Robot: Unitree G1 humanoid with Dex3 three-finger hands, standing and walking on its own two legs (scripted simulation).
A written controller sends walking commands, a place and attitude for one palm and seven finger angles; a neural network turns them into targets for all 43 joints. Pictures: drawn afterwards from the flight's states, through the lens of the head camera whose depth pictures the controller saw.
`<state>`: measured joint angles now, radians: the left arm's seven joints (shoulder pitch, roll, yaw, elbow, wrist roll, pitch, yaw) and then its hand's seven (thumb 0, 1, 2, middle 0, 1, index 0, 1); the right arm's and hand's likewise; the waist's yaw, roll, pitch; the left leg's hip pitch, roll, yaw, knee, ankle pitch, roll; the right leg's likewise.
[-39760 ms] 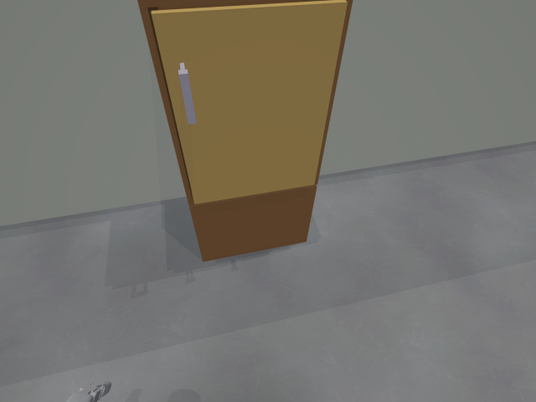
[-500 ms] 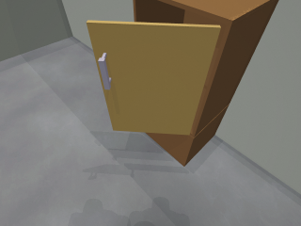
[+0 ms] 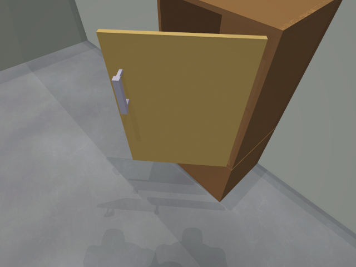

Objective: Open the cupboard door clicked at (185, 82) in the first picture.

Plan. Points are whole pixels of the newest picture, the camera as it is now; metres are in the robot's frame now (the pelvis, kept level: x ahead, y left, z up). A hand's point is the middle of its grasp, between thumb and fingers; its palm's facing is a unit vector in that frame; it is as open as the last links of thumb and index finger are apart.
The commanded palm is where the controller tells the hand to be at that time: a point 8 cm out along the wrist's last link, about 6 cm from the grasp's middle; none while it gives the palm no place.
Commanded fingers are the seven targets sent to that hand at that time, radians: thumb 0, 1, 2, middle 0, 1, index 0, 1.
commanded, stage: come to a stop and stand still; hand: left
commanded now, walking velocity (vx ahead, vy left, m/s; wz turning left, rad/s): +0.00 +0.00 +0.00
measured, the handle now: (122, 92) +0.58 +0.21 +0.05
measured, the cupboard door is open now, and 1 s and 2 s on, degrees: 42 42 42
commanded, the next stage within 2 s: look again from close up in 0.54 s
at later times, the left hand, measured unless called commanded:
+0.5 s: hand out of the picture +0.07 +0.18 -0.17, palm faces +0.02 -0.97 -0.23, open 7.3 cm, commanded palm none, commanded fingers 0.00 0.90 0.90 -0.20 -0.30 -0.20 -0.30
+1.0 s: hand out of the picture +0.03 +0.16 -0.17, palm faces +0.03 -0.98 -0.21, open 7.3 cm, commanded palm none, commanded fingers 0.00 0.90 0.90 -0.20 -0.30 -0.20 -0.30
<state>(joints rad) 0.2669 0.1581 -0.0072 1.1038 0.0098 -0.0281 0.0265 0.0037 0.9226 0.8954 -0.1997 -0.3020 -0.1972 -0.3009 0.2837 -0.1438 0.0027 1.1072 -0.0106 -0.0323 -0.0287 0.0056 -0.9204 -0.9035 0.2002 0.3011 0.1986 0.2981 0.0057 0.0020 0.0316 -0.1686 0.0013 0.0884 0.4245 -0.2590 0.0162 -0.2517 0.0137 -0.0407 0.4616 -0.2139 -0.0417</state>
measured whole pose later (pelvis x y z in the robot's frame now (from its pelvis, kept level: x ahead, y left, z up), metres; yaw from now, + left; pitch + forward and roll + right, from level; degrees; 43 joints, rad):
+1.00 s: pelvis +0.02 -0.02 +0.00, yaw +1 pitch -1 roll +1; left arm 0.24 0.19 -0.01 1.11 0.01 -0.03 0.02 0.00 0.91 0.90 -0.20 -0.30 -0.20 -0.30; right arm 0.26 -0.16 0.01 1.15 -0.01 -0.02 -0.03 0.00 -0.91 -0.90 0.20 0.30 0.20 0.30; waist 0.01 -0.01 0.04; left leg -0.10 0.03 0.06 0.38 -0.26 -0.02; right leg -0.17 0.04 -0.07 0.40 -0.22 -0.07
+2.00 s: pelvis -0.03 +0.02 -0.07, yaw +4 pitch +11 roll -3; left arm 0.25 0.29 0.14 0.00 -0.26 -0.33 -0.39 0.00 0.26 0.62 -0.24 -0.71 -0.24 -0.71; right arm 0.20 -0.19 0.07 0.54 0.04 -0.21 -0.05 0.01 -0.91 -0.90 0.20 0.30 0.20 0.30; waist 0.02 0.03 -0.08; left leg -0.76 0.01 0.00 1.08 -0.51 0.04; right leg -0.77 -0.02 -0.13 1.00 -0.43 -0.03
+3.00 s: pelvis +0.00 +0.01 -0.02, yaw +3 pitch +6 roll -1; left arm -0.12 0.48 0.43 0.43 -0.36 -0.12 -0.57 -0.02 -0.49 0.30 -0.30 -1.20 -0.30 -1.20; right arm 0.28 -0.29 0.06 0.58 0.06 -0.21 -0.10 0.01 -0.91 -0.90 0.20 0.30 0.20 0.30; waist 0.01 0.04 -0.04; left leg -0.44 0.00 0.02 0.74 -0.40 0.03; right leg -0.46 0.00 -0.10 0.68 -0.32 -0.03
